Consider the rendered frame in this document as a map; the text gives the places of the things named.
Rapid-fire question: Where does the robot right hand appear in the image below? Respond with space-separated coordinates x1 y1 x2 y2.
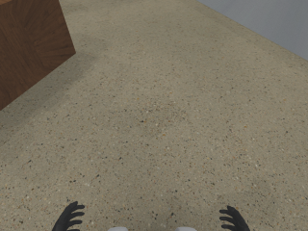
219 205 250 231

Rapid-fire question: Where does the pedestal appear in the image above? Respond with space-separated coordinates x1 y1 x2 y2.
0 0 76 111

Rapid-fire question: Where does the robot left hand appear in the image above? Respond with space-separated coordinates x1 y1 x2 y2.
52 201 85 231

